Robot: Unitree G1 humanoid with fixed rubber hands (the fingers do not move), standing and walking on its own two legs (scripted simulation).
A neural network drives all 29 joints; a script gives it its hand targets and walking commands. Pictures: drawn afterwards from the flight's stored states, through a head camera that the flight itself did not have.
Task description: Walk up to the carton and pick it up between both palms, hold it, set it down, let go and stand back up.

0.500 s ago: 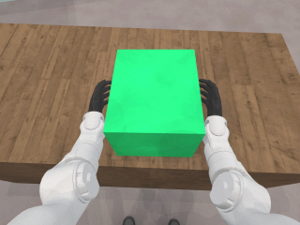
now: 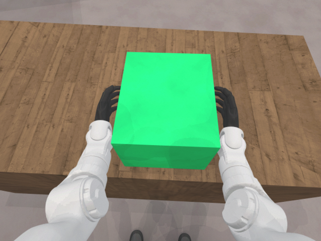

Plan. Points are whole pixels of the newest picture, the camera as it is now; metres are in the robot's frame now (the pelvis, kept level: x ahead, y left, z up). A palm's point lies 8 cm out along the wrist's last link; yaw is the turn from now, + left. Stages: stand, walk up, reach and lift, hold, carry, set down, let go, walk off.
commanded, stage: set down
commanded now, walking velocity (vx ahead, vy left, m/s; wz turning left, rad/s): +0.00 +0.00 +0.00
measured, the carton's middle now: (166, 111) +0.45 +0.01 -0.04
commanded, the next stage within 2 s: none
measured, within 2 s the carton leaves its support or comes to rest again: neither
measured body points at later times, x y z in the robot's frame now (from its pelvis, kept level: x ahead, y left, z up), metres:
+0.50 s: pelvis +0.00 +0.00 +0.00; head +0.12 +0.01 +0.43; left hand +0.43 +0.17 -0.01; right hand +0.41 -0.16 +0.00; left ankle -0.02 +0.13 -0.74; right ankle -0.03 -0.13 -0.74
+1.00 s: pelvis -0.01 +0.00 -0.02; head +0.10 +0.02 +0.41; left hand +0.44 +0.18 -0.02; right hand +0.43 -0.16 -0.01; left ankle -0.02 +0.13 -0.74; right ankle -0.03 -0.13 -0.74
